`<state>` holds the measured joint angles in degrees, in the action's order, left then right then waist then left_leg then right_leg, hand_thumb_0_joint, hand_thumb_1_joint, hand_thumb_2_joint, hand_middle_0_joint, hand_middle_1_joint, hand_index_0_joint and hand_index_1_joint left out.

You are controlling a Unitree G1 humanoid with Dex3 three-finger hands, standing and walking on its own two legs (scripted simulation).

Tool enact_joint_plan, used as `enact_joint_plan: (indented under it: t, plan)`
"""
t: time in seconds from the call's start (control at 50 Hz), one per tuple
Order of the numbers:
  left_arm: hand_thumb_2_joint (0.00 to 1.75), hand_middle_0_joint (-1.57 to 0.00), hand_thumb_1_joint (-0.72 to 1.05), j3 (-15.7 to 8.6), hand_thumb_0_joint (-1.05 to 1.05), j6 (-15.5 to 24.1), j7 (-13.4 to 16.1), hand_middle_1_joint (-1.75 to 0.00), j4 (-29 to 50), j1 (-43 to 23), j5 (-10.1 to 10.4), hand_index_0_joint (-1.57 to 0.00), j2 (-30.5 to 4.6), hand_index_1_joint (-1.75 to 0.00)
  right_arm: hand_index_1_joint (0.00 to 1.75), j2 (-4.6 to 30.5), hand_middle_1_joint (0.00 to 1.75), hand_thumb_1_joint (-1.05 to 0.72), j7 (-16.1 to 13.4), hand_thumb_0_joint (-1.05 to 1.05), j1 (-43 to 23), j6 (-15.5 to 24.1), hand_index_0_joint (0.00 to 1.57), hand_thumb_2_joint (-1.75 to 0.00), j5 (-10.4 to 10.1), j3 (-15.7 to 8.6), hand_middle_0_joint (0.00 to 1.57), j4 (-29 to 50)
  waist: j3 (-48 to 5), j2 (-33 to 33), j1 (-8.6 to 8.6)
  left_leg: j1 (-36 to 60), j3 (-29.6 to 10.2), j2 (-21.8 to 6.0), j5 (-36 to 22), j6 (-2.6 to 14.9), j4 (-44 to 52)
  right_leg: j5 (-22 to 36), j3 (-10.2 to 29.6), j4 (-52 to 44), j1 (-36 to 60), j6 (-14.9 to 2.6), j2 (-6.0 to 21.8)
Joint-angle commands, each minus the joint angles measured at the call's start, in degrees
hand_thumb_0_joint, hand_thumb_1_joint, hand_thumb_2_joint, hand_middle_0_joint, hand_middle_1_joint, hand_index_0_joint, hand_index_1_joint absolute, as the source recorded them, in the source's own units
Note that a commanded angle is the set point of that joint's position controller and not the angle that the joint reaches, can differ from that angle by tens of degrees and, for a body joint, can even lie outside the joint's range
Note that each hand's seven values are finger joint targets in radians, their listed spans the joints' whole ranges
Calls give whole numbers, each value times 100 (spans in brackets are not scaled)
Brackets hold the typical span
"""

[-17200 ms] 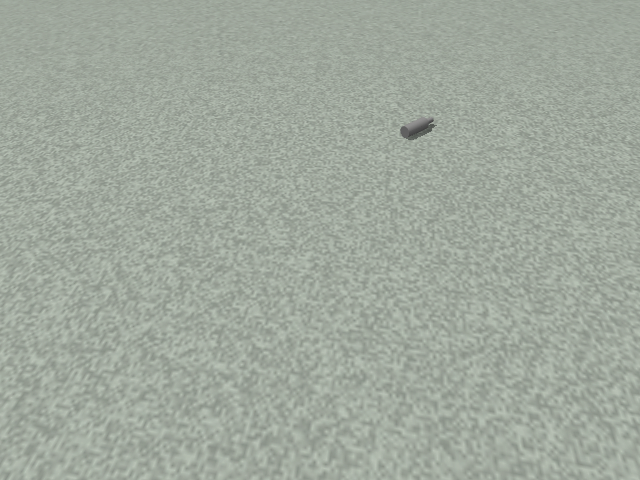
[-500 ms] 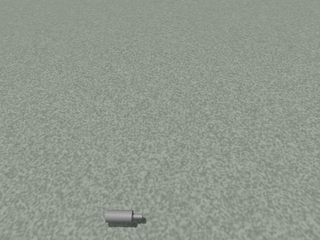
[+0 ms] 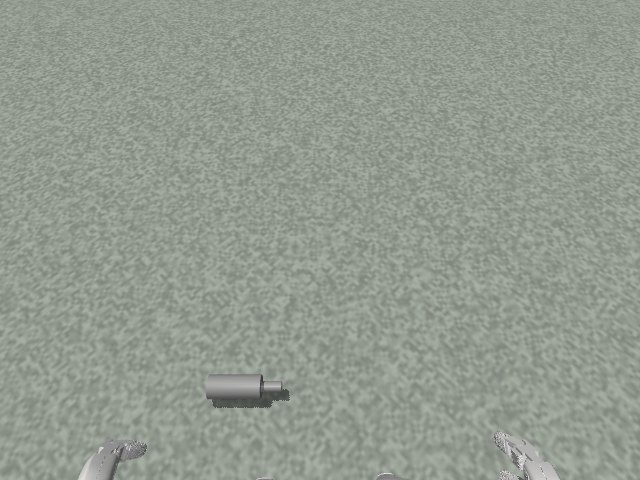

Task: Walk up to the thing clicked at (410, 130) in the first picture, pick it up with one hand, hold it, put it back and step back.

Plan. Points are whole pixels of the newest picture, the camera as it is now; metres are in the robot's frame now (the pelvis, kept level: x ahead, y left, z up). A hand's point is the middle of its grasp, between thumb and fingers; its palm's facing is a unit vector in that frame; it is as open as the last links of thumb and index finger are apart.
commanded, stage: rise first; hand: left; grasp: from above
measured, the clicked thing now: (245, 386) +0.43 +0.21 -0.70
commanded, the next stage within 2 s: none
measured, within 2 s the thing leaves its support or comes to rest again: neither
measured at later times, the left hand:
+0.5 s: hand out of the picture +0.17 +0.27 -0.29, palm faces -0.39 -0.69 -0.61, open 14.1 cm
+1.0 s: hand (188, 425) +0.29 +0.29 -0.46, palm faces -0.51 -0.23 -0.83, open 13.6 cm
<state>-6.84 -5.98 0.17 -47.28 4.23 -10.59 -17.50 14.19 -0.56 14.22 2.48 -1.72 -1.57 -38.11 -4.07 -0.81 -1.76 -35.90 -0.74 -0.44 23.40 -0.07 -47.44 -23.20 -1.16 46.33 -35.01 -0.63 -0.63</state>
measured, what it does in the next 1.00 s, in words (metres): lowers itself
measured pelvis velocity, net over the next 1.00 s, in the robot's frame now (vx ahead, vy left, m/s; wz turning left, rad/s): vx -0.10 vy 0.01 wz -0.06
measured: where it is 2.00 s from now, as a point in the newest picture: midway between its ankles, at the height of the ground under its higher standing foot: outside the picture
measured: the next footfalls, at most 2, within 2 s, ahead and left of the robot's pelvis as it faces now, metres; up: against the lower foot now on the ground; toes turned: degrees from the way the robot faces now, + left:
none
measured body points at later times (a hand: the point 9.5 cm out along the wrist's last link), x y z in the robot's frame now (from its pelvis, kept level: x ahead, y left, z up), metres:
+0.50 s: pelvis -0.03 +0.01 -0.14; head +0.11 +0.03 +0.29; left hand +0.19 +0.31 -0.25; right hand +0.17 -0.25 -0.23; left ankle +0.00 +0.12 -0.70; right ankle -0.01 -0.11 -0.70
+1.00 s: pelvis -0.10 +0.01 -0.32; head +0.11 +0.03 +0.07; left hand +0.31 +0.30 -0.41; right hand -0.01 -0.27 -0.45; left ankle -0.01 +0.12 -0.70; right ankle -0.01 -0.11 -0.70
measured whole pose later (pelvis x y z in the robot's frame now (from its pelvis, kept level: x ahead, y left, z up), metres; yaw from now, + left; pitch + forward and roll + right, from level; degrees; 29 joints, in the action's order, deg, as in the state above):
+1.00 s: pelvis -0.10 +0.01 -0.32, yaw -4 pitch +34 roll -5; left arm -6.9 16.5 7.3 -58.6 -33.2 -54.8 -36.0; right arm 15.6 3.9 8.4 6.1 1.6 -2.4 -41.9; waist -7.3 -0.9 -4.4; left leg -118.7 -4.0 -0.4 38.0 0.3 -122.2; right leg -37.4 -4.7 119.1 -116.2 -0.8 -0.4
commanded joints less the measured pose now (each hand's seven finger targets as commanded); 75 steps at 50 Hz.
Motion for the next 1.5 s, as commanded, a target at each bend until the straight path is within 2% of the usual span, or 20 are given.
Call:
enact_joint_plan:
  t: [0.0, 0.08, 0.18, 0.3, 0.36, 0.44, 0.52, 0.58, 0.6, 0.66, 0.72, 0.76, 0.78, 0.82, 0.9, 0.94, 1.12, 1.2, 1.28, 1.48]
  plan:
    - [98, -9, -57, -383, 0, 114, 152, -106, 1339, 35, -202, -9, -1140, -106, 30, 870, 30, -91, -93, 0, -130, 428, 20, -90, 30, -396, 20, 926, -1313, 31, 66, 83, 34, 109, -1242, 81, -187, 1099, -5, 151, -20, -49, -16]
    - [99, -10, -60, -377, 0, 103, 190, -105, 2023, 521, -454, -9, -1124, -106, 30, 861, 30, -91, -89, 0, -133, 527, 20, -90, 71, -419, 20, 1065, -1598, -355, 113, -41, -45, 31, -1687, 27, -598, 1228, -31, 718, -545, -93, -26]
    - [96, -11, -60, -252, 0, -121, 206, -105, 2651, 1005, -612, -11, -962, -105, 30, 851, 30, -94, -66, 0, -176, 574, 20, -91, 70, -427, 20, 1274, -1723, -404, 31, -241, -150, -4, -1665, 22, -896, 1095, -72, 1026, -955, -91, -53]
    - [96, -11, -59, -194, 0, 48, 256, -103, 2010, -35, -1143, -11, -1128, -103, 30, 869, 30, -94, -16, 0, -375, 767, 20, -91, 142, -363, 20, 1241, -1467, -118, -191, -1801, -146, 7, -899, 95, -2043, 579, -65, 2076, -2277, -96, -42]
    - [95, -11, -54, -142, 0, 441, 277, -102, 1895, -312, -1564, -11, -1180, -101, 30, 953, 30, -91, 69, 0, -458, 896, 20, -90, 176, -413, 20, 1282, -1988, -362, -99, -2322, -171, 78, -571, 57, -2622, 242, -64, 2832, -3041, -118, -31]
    - [91, -17, -50, -53, 0, 946, 428, -101, 2168, -793, -2058, -17, -1474, -101, 30, 1107, 30, -92, 147, 0, -521, 976, 20, -91, 141, -458, 20, 1173, -3028, -706, -38, -2459, -307, 59, -835, -6, -3245, 386, -88, 3691, -3815, -138, -38]
    - [96, -14, -56, -502, 0, 1084, 706, -105, 1798, -1189, -2543, -14, -2130, -105, 30, 1239, 30, -95, 182, 0, -559, 901, 20, -91, 80, -521, 20, 983, -3288, -799, 137, -3007, -355, 69, -897, -2, -3762, 401, -107, 4321, -4496, -176, -29]
    - [95, -11, -54, -437, 0, 1100, 804, -107, 1513, -1883, -2849, -13, -2233, -106, 30, 1213, 30, -94, 224, 0, -460, 825, 20, -91, 79, -541, 20, 807, -3675, -563, 51, -3607, -208, 137, -849, 105, -4359, 521, -65, 4533, -4583, -142, -45]
    - [96, -11, -56, -306, 0, 1107, 798, -108, 1252, -2015, -2940, -12, -2078, -107, 30, 1204, 30, -95, 247, 0, -456, 812, 20, -91, 90, -540, 20, 754, -3615, -427, -2, -3893, -214, 150, -624, 116, -4468, 334, -77, 4609, -4757, -146, -52]
    - [91, -17, -51, -413, 0, 1276, 765, -103, 1070, -2943, -3187, -18, -2569, -102, 30, 1221, 30, -96, 282, 0, -323, 785, 20, -92, 129, -583, 20, 583, -3966, -220, -17, -4535, -49, 182, -147, 206, -5013, 34, -28, 4728, -4820, -109, -65]
    - [89, -22, -49, -323, 0, 1542, 688, -97, 483, -3602, -3466, -23, -2804, -96, 30, 1179, 30, -98, 289, 0, -297, 771, 20, -92, 161, -591, 20, 471, -3794, 77, -97, -5474, 55, 213, 723, 213, -5356, -756, 15, 4863, -4935, -69, -70]
    - [89, -22, -47, -450, 0, 1738, 693, -96, 458, -4031, -3679, -23, -3153, -95, 30, 1241, 30, -96, 293, 0, -210, 764, 20, -92, 179, -593, 20, 353, -4107, -163, -18, -5353, 46, 196, 772, 190, -5491, -843, -49, 5075, -5160, -96, -68]
    - [90, -21, -48, -383, 0, 1821, 691, -97, 397, -4211, -3753, -22, -3106, -96, 30, 1260, 30, -96, 293, 0, -170, 748, 20, -92, 198, -601, 20, 329, -4158, -301, -65, -5312, 34, 181, 788, 173, -5568, -842, -86, 5180, -5363, -102, -59]
    - [93, -17, -47, -254, 0, 1991, 698, -98, 155, -4510, -3918, -17, -3088, -97, 30, 1274, 30, -92, 317, 0, -92, 725, 20, -91, 215, -588, 20, 241, -4062, -373, -148, -5485, -37, 174, 966, 166, -5653, -990, -180, 5375, -5646, -112, -64]
    - [96, -12, -45, -527, 0, 2277, 878, -98, -333, -4886, -4294, -13, -3714, -98, 30, 1305, 30, -87, 345, 0, -54, 610, 20, -90, 281, -538, 20, 131, -3875, -290, -109, -6054, -29, 208, 1376, 227, -5970, -1497, -196, 5571, -5978, -114, -108]
    - [97, -10, -45, -509, 0, 2389, 990, -98, -539, -5011, -4469, -10, -3727, -98, 30, 1295, 30, -86, 382, 0, -30, 549, 20, -89, 319, -490, 20, 67, -3778, -370, -138, -6239, -34, 222, 1445, 237, -6116, -1576, -226, 5714, -6152, -125, -113]
    - [102, -7, -52, -424, 0, 2526, 1660, -97, -1120, -5887, -5372, -6, -3939, -97, 30, 1437, 30, -89, 518, 0, 189, 172, 20, -90, 498, -439, 20, -169, -3962, -1110, -345, -5802, -237, 184, 834, 152, -6438, -869, -520, 6472, -7076, -205, -96]
    - [100, -9, -51, -274, 0, 2472, 1761, -94, -1508, -5986, -5559, -8, -3840, -94, 30, 1466, 30, -90, 581, 0, 301, 65, 20, -90, 580, -433, 20, -261, -3952, -1166, -458, -5637, -293, 159, 401, 134, -6629, -545, -566, 6663, -7250, -185, -89]
    - [100, -9, -51, -149, 0, 2532, 1827, -93, -1578, -6333, -5723, -8, -3829, -94, 30, 1446, 30, -90, 632, 0, 270, -10, 20, -90, 645, -434, 20, -245, -3857, -1242, -523, -5901, -319, 168, 676, 137, -6739, -722, -590, 6796, -7421, -195, -88]
    - [96, -12, -48, -212, 0, 2735, 2135, -92, -2051, -6676, -6255, -12, -4166, -91, 30, 1498, 30, -90, 721, 0, 223, -135, 20, -90, 829, -260, 20, -299, -3735, -1308, -663, -6198, -319, 158, 642, 158, -7116, -651, -658, 7090, -7604, -177, -122]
